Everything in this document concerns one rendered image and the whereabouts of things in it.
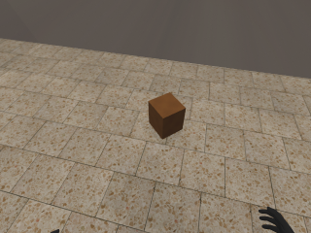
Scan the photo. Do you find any carton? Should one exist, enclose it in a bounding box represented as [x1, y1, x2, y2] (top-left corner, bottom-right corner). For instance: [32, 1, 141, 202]
[148, 92, 186, 139]

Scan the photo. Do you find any right robot hand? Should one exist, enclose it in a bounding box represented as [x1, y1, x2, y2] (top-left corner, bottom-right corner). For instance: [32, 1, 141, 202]
[259, 206, 294, 233]

